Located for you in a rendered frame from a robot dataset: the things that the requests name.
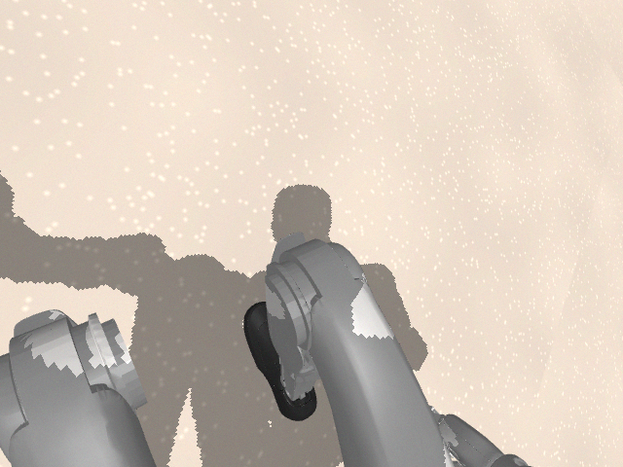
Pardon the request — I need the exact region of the right robot hand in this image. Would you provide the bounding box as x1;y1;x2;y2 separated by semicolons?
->
429;406;504;467

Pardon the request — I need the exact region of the right robot foot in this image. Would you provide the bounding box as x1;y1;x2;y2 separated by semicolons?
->
243;302;316;421

